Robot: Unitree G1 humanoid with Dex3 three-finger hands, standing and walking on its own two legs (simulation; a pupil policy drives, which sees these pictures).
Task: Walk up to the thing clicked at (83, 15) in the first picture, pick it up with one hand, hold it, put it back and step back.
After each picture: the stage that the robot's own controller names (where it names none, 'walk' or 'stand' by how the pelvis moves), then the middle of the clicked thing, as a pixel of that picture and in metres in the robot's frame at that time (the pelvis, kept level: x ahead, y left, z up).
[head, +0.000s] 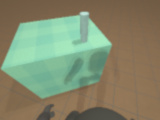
stand; (84, 28) +0.71 +0.12 +0.14
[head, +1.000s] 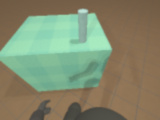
rise first; (82, 28) +0.65 +0.14 +0.17
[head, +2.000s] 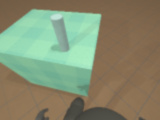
rise first; (61, 35) +0.48 +0.27 +0.17
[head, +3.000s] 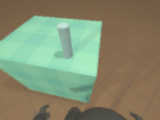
stand; (66, 43) +0.46 +0.22 +0.16
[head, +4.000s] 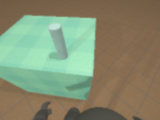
stand; (60, 44) +0.45 +0.24 +0.15
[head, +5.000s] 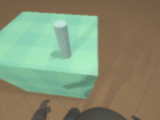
stand; (63, 42) +0.44 +0.21 +0.15
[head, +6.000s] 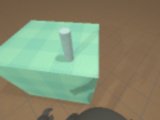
stand; (67, 47) +0.45 +0.21 +0.14
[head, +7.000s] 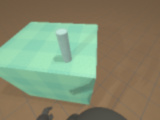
stand; (65, 47) +0.45 +0.22 +0.14
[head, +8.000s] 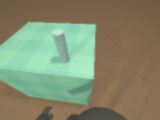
stand; (62, 48) +0.44 +0.24 +0.14
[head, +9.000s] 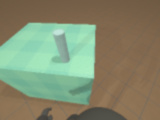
stand; (62, 48) +0.45 +0.24 +0.14
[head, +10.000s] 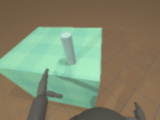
rise first; (69, 50) +0.44 +0.21 +0.14
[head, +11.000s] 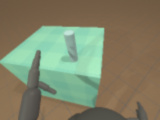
go down; (71, 48) +0.47 +0.21 +0.14
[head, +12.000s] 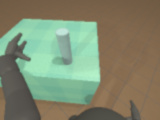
go down; (65, 49) +0.42 +0.19 +0.15
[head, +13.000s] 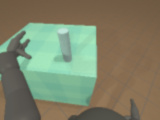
approach; (65, 47) +0.47 +0.21 +0.15
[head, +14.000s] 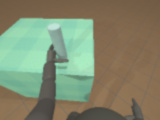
close; (59, 44) +0.45 +0.22 +0.16
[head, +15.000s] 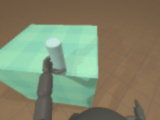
lift; (58, 59) +0.32 +0.22 +0.18
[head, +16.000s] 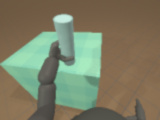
lift; (67, 45) +0.30 +0.16 +0.31
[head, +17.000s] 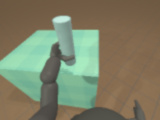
hold; (67, 45) +0.33 +0.15 +0.29
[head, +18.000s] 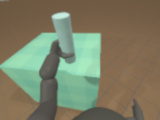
hold; (66, 42) +0.32 +0.16 +0.32
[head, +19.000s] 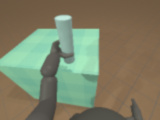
crouch; (66, 43) +0.35 +0.17 +0.28
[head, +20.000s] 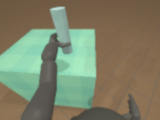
lower; (63, 33) +0.43 +0.19 +0.30
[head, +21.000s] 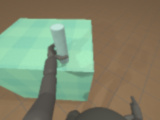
lower; (61, 46) +0.42 +0.20 +0.18
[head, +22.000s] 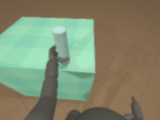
lower; (62, 48) +0.41 +0.20 +0.17
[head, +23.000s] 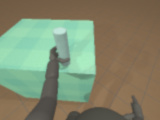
lower; (63, 49) +0.41 +0.19 +0.17
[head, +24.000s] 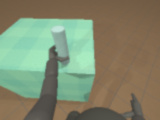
lower; (62, 48) +0.42 +0.20 +0.17
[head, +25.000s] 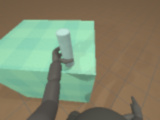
open; (66, 50) +0.40 +0.17 +0.16
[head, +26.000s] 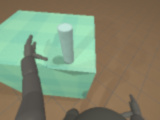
rise; (67, 47) +0.41 +0.17 +0.17
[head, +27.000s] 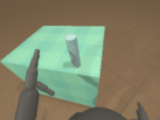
sink last; (74, 53) +0.41 +0.18 +0.15
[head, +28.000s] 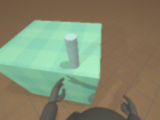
stand; (73, 53) +0.39 +0.16 +0.14
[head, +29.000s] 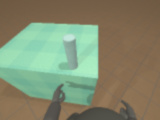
stand; (71, 54) +0.39 +0.17 +0.14
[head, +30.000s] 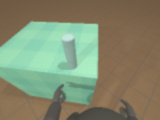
stand; (70, 54) +0.39 +0.17 +0.14
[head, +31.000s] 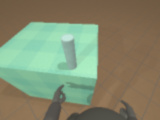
stand; (70, 54) +0.39 +0.17 +0.14
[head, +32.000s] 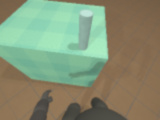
walk; (84, 33) +0.52 +0.08 +0.16
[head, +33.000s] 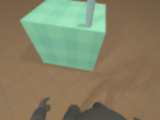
walk; (89, 13) +0.88 +0.10 +0.15
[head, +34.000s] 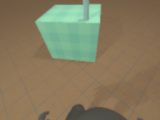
stand; (86, 9) +1.17 +0.19 +0.15
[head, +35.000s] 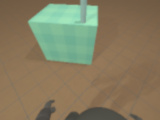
stand; (83, 11) +1.10 +0.17 +0.14
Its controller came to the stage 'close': yes
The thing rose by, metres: 0.21
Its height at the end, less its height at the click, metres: +0.00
